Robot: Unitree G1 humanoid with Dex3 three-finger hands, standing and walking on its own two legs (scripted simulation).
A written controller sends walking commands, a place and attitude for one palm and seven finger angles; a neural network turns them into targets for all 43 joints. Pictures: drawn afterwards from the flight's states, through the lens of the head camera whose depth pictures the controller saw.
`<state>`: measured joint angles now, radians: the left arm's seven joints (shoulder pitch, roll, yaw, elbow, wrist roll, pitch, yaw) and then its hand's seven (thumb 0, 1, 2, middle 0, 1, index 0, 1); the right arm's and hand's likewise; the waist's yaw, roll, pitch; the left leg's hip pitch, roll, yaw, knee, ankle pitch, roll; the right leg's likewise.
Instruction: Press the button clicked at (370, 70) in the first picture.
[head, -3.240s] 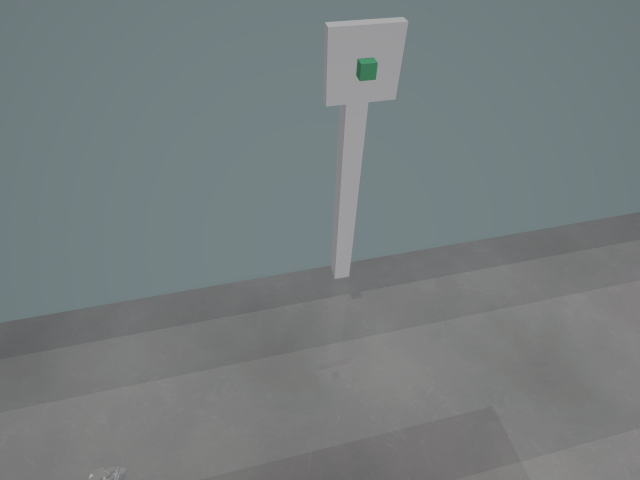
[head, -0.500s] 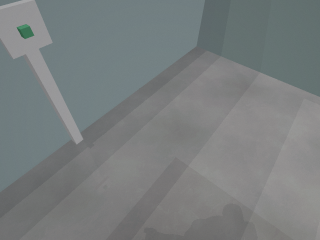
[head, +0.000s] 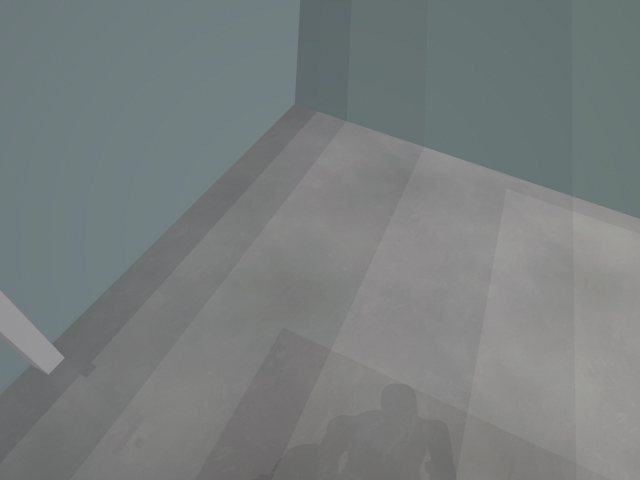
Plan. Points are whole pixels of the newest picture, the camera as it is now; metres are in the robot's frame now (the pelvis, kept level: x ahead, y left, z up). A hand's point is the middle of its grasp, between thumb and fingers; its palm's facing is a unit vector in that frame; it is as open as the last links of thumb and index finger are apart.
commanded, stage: walk to a spot facing it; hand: left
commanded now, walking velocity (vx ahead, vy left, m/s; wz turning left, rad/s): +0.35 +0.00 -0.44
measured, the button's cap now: out of the picture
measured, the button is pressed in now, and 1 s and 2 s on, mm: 0 0 0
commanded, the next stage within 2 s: turn to face it in 0.68 s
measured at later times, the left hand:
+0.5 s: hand (282, 338) +0.37 +0.07 -0.16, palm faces -0.22 -0.96 -0.18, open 7.4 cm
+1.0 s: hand (261, 341) +0.38 +0.11 -0.19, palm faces -0.06 -0.99 -0.14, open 7.4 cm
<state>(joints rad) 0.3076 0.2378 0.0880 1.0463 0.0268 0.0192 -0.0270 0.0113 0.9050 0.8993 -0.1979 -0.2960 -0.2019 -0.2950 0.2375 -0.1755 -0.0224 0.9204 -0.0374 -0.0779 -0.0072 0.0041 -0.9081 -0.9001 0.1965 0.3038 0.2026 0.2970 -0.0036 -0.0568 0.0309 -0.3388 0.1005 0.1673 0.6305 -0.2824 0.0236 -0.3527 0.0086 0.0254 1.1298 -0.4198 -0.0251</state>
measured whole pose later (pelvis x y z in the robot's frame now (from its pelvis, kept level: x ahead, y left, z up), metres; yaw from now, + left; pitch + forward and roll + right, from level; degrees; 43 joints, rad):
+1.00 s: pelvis +0.40 -0.06 +0.00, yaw -10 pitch -2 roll -2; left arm 0.37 0.16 0.04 1.13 0.01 -0.02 0.03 0.01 0.91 0.90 -0.20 -0.30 -0.20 -0.29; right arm 0.12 -0.15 -0.02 0.99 -0.02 -0.05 0.00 0.00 -0.91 -0.90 0.19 0.30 0.20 0.30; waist 0.04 -0.04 0.07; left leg -0.38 0.02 0.13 0.62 -0.21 0.09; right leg -0.27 -0.02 -0.09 1.06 -0.53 0.02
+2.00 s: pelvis +0.40 -0.07 +0.00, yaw +26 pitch +0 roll +0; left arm 0.28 0.28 0.08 0.94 0.01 0.07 0.02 0.01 0.90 0.90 -0.20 -0.30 -0.20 -0.30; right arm 0.08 -0.26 -0.06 0.88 -0.02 0.02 0.02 0.01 -0.91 -0.90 0.19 0.30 0.20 0.30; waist 0.03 -0.07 0.11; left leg -0.31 0.01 0.07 0.64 -0.33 0.03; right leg -0.39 -0.15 -0.11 1.01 -0.55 0.08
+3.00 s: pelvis +0.37 -0.07 +0.01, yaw +60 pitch +0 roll -1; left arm 0.23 0.27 0.08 0.95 0.01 0.06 0.02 0.01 0.91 0.90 -0.19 -0.30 -0.20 -0.29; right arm 0.15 -0.21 -0.03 0.91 -0.02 0.01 -0.01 0.00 -0.91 -0.90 0.20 0.30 0.20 0.30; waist 0.02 -0.04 0.07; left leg -0.23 -0.01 0.03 0.48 -0.24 0.05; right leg -0.47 -0.10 -0.05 1.09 -0.41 0.09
